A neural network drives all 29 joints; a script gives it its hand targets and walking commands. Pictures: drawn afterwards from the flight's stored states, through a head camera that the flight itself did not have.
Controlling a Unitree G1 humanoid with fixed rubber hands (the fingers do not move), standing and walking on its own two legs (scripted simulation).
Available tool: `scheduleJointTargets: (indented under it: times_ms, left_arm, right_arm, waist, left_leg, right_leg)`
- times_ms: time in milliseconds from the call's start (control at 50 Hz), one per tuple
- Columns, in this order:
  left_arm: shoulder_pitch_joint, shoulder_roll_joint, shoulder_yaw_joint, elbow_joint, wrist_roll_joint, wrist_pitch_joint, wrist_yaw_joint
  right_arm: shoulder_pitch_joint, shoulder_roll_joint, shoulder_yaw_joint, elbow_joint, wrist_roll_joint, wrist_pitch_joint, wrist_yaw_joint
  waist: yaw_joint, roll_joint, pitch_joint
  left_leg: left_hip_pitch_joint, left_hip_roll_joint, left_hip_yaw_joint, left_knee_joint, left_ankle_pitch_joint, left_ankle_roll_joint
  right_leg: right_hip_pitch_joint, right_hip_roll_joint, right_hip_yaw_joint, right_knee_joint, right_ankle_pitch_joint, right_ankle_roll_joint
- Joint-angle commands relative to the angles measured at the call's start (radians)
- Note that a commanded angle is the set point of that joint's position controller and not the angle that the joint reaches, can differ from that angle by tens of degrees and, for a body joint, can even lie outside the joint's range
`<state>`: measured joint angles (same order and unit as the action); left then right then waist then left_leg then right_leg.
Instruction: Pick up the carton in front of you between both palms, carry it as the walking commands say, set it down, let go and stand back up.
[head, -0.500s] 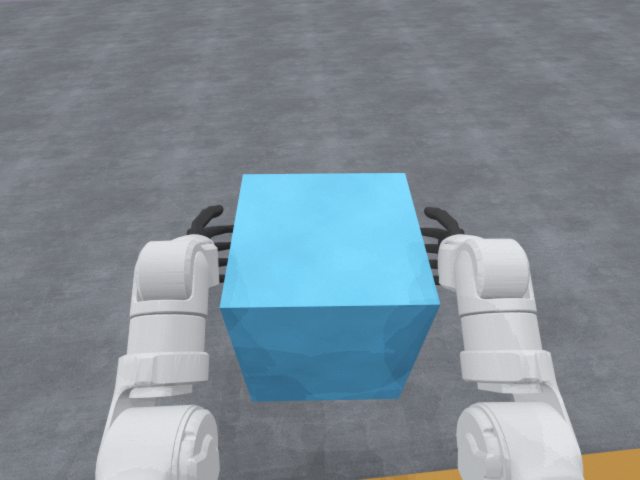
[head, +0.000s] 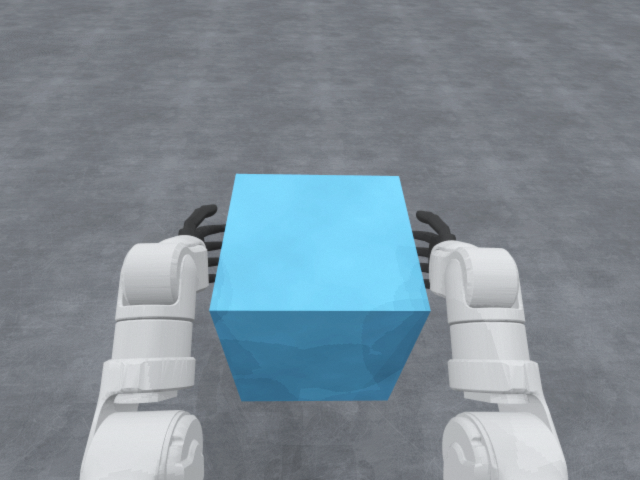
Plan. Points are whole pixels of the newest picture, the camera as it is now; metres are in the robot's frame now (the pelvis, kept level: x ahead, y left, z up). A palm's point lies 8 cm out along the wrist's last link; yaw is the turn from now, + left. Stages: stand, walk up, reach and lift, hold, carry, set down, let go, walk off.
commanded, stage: carry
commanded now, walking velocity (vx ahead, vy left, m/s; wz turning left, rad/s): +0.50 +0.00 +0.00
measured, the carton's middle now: (316, 294) +0.37 +0.02 +0.03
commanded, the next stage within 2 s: none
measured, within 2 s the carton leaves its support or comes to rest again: neither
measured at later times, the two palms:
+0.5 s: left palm (241, 154) +0.67 +0.16 +0.04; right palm (400, 156) +0.68 -0.14 +0.05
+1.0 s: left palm (227, 72) +0.93 +0.22 +0.07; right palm (359, 84) +0.91 -0.08 +0.07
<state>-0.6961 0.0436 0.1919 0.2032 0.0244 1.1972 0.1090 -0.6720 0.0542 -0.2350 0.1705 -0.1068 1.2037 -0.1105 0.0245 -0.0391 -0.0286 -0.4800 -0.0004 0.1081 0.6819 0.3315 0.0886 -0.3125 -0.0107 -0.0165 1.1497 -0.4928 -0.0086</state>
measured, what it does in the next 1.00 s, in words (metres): goes down: right foot 0.05 m lower, then left foot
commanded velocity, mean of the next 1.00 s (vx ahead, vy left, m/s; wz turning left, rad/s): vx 0.50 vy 0.00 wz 0.00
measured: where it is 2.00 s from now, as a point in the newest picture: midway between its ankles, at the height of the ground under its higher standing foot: (296, 292)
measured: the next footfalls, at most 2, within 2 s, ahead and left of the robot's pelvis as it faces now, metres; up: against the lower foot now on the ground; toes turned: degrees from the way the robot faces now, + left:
right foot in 0.32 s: +0.42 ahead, -0.05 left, -0.05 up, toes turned -5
left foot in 0.80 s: +0.61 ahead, +0.16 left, -0.05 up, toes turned +6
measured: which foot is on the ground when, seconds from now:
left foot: down 0.00-0.34, up 0.36-0.78, down 0.80-1.00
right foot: up 0.00-0.30, down 0.32-0.82, up 0.84-1.00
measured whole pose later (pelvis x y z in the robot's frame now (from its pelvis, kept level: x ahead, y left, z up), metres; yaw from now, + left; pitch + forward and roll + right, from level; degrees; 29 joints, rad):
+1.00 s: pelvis +0.57 +0.08 -0.03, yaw -1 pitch +6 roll -2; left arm -0.60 -0.03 0.20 0.04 0.06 1.19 0.11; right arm -0.52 0.09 -0.23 -0.05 -0.10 1.20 -0.13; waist -0.01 0.01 -0.03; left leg -0.30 0.03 0.11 0.38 -0.19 0.06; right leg -0.56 -0.03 -0.07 0.99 -0.37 0.02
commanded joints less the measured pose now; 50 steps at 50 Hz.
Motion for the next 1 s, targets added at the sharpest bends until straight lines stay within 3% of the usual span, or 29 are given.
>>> scheduleJointTargets:
  times_ms: [0,40,80,100,140,200,260,300,320,340,360,380,400,440,480,540,580,640,700,740,760,780,800,820,840,880,920,980]
  left_arm:
    - [-0.773,-1.234,-0.638,-0.136,-0.445,-0.023,-0.249]
    - [-0.764,-1.232,-0.631,-0.175,-0.441,-0.025,-0.228]
    - [-0.704,-1.209,-0.617,-0.195,-0.408,-0.024,-0.202]
    - [-0.677,-1.187,-0.611,-0.206,-0.391,-0.024,-0.193]
    - [-0.644,-1.148,-0.601,-0.222,-0.361,-0.017,-0.182]
    - [-0.590,-1.076,-0.574,-0.203,-0.302,-0.002,-0.180]
    - [-0.527,-1.010,-0.537,-0.138,-0.262,0.013,-0.193]
    - [-0.506,-0.964,-0.504,-0.082,-0.248,0.020,-0.204]
    - [-0.495,-0.937,-0.481,-0.045,-0.243,0.023,-0.209]
    - [-0.529,-0.911,-0.473,-0.038,-0.232,0.021,-0.206]
    - [-0.504,-0.927,-0.459,0.012,-0.247,0.031,-0.204]
    - [-0.548,-0.933,-0.467,-0.017,-0.262,0.023,-0.203]
    - [-0.614,-1.010,-0.494,-0.060,-0.301,0.020,-0.207]
    - [-0.772,-1.135,-0.565,-0.184,-0.385,0.011,-0.212]
    - [-0.850,-1.204,-0.617,-0.280,-0.447,0.002,-0.214]
    - [-0.844,-1.235,-0.665,-0.325,-0.486,-0.014,-0.219]
    - [-0.799,-1.233,-0.687,-0.322,-0.492,-0.028,-0.227]
    - [-0.736,-1.221,-0.714,-0.316,-0.489,-0.050,-0.238]
    - [-0.691,-1.192,-0.729,-0.311,-0.475,-0.063,-0.244]
    - [-0.663,-1.157,-0.731,-0.304,-0.462,-0.062,-0.242]
    - [-0.638,-1.136,-0.729,-0.289,-0.455,-0.058,-0.240]
    - [-0.612,-1.109,-0.723,-0.270,-0.444,-0.052,-0.240]
    - [-0.587,-1.107,-0.716,-0.243,-0.442,-0.040,-0.241]
    - [-0.555,-1.094,-0.700,-0.227,-0.427,-0.029,-0.242]
    - [-0.569,-1.115,-0.691,-0.214,-0.420,-0.024,-0.243]
    - [-0.560,-1.143,-0.672,-0.205,-0.402,-0.020,-0.245]
    - [-0.511,-1.181,-0.672,-0.214,-0.385,-0.014,-0.240]
    - [-0.397,-1.200,-0.670,-0.252,-0.330,-0.011,-0.222]
  right_arm:
    - [-0.775,1.026,0.616,-0.169,0.445,-0.039,0.220]
    - [-0.822,1.056,0.655,-0.249,0.488,-0.044,0.218]
    - [-0.809,1.070,0.690,-0.286,0.521,-0.043,0.220]
    - [-0.805,1.075,0.704,-0.301,0.535,-0.041,0.221]
    - [-0.788,1.063,0.724,-0.314,0.545,-0.038,0.221]
    - [-0.780,1.048,0.751,-0.305,0.557,-0.030,0.226]
    - [-0.763,1.032,0.742,-0.227,0.552,-0.021,0.236]
    - [-0.748,1.013,0.716,-0.146,0.543,-0.016,0.240]
    - [-0.747,0.994,0.692,-0.107,0.534,-0.014,0.241]
    - [-0.784,1.025,0.672,-0.083,0.533,0.001,0.240]
    - [-0.770,0.993,0.642,-0.040,0.524,0.012,0.235]
    - [-0.758,1.014,0.623,-0.047,0.525,0.015,0.230]
    - [-0.794,1.028,0.609,-0.082,0.518,0.014,0.226]
    - [-0.837,1.067,0.587,-0.150,0.498,0.011,0.213]
    - [-0.827,1.082,0.585,-0.190,0.480,0.003,0.195]
    - [-0.761,1.080,0.601,-0.218,0.435,-0.019,0.169]
    - [-0.709,1.060,0.617,-0.226,0.403,-0.036,0.158]
    - [-0.655,1.030,0.648,-0.244,0.374,-0.061,0.152]
    - [-0.635,1.003,0.684,-0.268,0.375,-0.074,0.153]
    - [-0.633,0.979,0.700,-0.283,0.383,-0.072,0.158]
    - [-0.608,0.969,0.701,-0.270,0.384,-0.068,0.161]
    - [-0.574,0.950,0.696,-0.255,0.386,-0.062,0.165]
    - [-0.551,0.910,0.677,-0.231,0.375,-0.055,0.166]
    - [-0.518,0.906,0.673,-0.197,0.366,-0.056,0.170]
    - [-0.515,0.920,0.671,-0.217,0.376,-0.049,0.177]
    - [-0.575,0.979,0.691,-0.275,0.406,-0.041,0.196]
    - [-0.596,1.034,0.714,-0.317,0.440,-0.028,0.216]
    - [-0.527,1.074,0.728,-0.364,0.459,-0.009,0.246]
  waist:
    - [-0.099,0.206,-0.437]
    - [-0.088,0.161,-0.420]
    - [-0.082,0.172,-0.447]
    - [-0.093,0.165,-0.436]
    - [-0.118,0.149,-0.417]
    - [-0.126,0.084,-0.372]
    - [-0.090,0.086,-0.337]
    - [-0.017,0.041,-0.355]
    - [0.022,-0.033,-0.371]
    - [0.040,-0.273,-0.502]
    - [0.053,-0.138,-0.589]
    - [0.065,-0.112,-0.620]
    - [0.048,-0.013,-0.594]
    - [0.019,0.052,-0.534]
    - [0.009,0.049,-0.503]
    - [0.027,-0.025,-0.512]
    - [0.044,-0.042,-0.525]
    - [0.063,-0.064,-0.517]
    - [0.067,-0.094,-0.484]
    - [0.043,-0.107,-0.493]
    - [0.004,-0.090,-0.526]
    - [-0.035,-0.056,-0.559]
    - [-0.048,0.154,-0.681]
    - [-0.069,0.358,-0.692]
    - [-0.061,0.294,-0.628]
    - [-0.065,0.132,-0.519]
    - [-0.052,0.136,-0.470]
    - [-0.043,0.178,-0.451]
  left_leg:
    - [0.692,0.304,-0.445,-0.200,0.226,0.137]
    - [0.584,0.257,-0.385,-0.255,0.066,0.107]
    - [0.600,0.251,-0.361,-0.236,0.103,0.116]
    - [0.656,0.210,-0.315,-0.218,0.107,0.093]
    - [0.677,0.176,-0.281,-0.214,0.117,0.098]
    - [0.536,0.126,-0.217,-0.181,0.024,0.084]
    - [0.391,0.098,-0.144,-0.039,-0.081,0.047]
    - [0.259,0.045,-0.055,0.219,-0.071,0.000]
    - [0.102,0.000,-0.014,0.420,-0.349,-0.028]
    - [-0.245,-0.083,-0.092,0.738,-1.005,-0.090]
    - [-0.324,-0.039,-0.207,0.795,-0.978,-0.056]
    - [-0.388,-0.015,-0.233,0.853,-0.910,-0.042]
    - [-0.414,0.023,-0.204,0.825,-0.849,-0.035]
    - [-0.349,0.062,-0.175,0.724,-0.788,-0.042]
    - [-0.284,0.078,-0.149,0.657,-0.766,-0.052]
    - [-0.335,0.091,-0.124,0.528,-0.726,-0.068]
    - [-0.360,0.093,-0.108,0.428,-0.662,-0.073]
    - [-0.289,0.071,-0.079,0.205,-0.545,-0.069]
    - [-0.128,0.003,-0.004,-0.034,-0.475,-0.067]
    - [0.047,-0.039,0.045,-0.202,-0.424,-0.061]
    - [0.239,-0.031,0.068,-0.298,-0.329,-0.050]
    - [0.467,0.067,-0.027,-0.282,-0.315,-0.023]
    - [0.793,0.353,-0.385,-0.177,-0.085,0.083]
    - [0.937,0.414,-0.620,-0.248,0.007,0.187]
    - [0.944,0.399,-0.581,-0.251,-0.025,0.175]
    - [0.816,0.346,-0.449,-0.275,-0.040,0.095]
    - [0.720,0.314,-0.353,-0.347,-0.077,0.054]
    - [0.704,0.279,-0.256,-0.394,-0.036,0.044]
  right_leg:
    - [-0.471,0.017,0.036,0.168,0.015,-0.034]
    - [-0.416,-0.012,0.032,0.006,0.097,-0.020]
    - [-0.425,-0.016,0.013,-0.027,0.187,-0.034]
    - [-0.491,-0.028,0.015,-0.106,0.285,-0.040]
    - [-0.516,-0.013,-0.027,-0.252,0.434,-0.027]
    - [-0.315,0.034,-0.084,-0.557,0.694,-0.020]
    - [-0.081,0.058,-0.106,-0.708,0.895,-0.062]
    - [0.200,0.062,-0.127,-0.772,0.951,-0.090]
    - [0.370,-0.055,-0.038,-0.725,1.149,-0.113]
    - [0.755,-0.370,0.316,-0.522,1.484,-0.303]
    - [0.806,-0.351,0.375,-0.520,1.282,-0.313]
    - [0.749,-0.383,0.491,-0.606,0.761,-0.373]
    - [0.647,-0.360,0.513,-0.681,0.446,-0.350]
    - [0.442,-0.317,0.465,-0.717,0.373,-0.306]
    - [0.295,-0.275,0.399,-0.744,0.306,-0.276]
    - [0.331,-0.256,0.326,-0.721,0.455,-0.285]
    - [0.397,-0.263,0.302,-0.714,0.591,-0.278]
    - [0.444,-0.233,0.207,-0.694,0.726,-0.224]
    - [0.422,-0.190,0.094,-0.664,0.809,-0.171]
    - [0.401,-0.175,0.037,-0.586,0.886,-0.123]
    - [0.341,-0.149,-0.027,-0.483,0.911,-0.081]
    - [0.173,-0.138,-0.042,-0.369,0.765,-0.037]
    - [-0.111,-0.095,-0.059,-0.142,0.384,0.014]
    - [-0.387,0.040,-0.045,0.038,-0.029,0.035]
    - [-0.494,0.003,-0.003,0.108,-0.064,0.018]
    - [-0.512,-0.050,0.010,0.034,0.031,0.008]
    - [-0.432,-0.067,0.007,-0.113,0.112,0.025]
    - [-0.380,-0.044,-0.046,-0.253,0.177,0.045]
